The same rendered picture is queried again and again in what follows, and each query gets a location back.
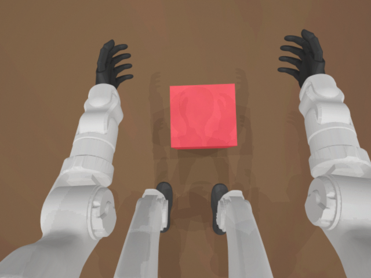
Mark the robot left upper arm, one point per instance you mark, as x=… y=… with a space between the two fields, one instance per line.
x=74 y=219

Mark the carton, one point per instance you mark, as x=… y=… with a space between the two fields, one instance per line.
x=203 y=116

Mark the left robot shin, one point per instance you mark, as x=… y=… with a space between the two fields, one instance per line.
x=151 y=192

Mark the robot right hand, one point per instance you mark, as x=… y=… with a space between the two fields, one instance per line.
x=311 y=56

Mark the robot left hand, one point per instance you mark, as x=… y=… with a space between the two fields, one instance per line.
x=106 y=71

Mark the robot right upper arm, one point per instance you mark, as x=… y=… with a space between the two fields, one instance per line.
x=341 y=206

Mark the robot shin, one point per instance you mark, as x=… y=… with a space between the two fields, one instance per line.
x=232 y=193
x=151 y=192

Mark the right robot forearm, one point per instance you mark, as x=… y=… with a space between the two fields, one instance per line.
x=330 y=131

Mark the right robot shin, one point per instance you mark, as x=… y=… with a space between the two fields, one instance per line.
x=232 y=193

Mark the left robot forearm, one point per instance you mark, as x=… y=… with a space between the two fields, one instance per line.
x=90 y=161

